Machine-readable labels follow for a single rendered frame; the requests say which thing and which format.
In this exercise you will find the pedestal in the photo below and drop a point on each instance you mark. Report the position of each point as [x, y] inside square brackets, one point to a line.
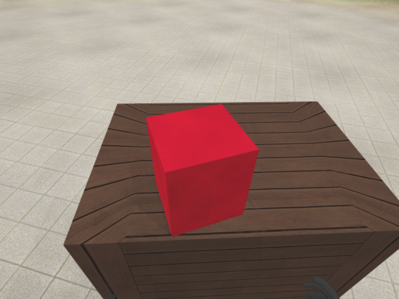
[315, 207]

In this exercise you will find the robot right hand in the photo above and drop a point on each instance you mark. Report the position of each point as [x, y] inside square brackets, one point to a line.
[322, 286]

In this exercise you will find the carton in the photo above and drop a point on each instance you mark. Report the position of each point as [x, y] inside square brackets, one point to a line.
[203, 163]

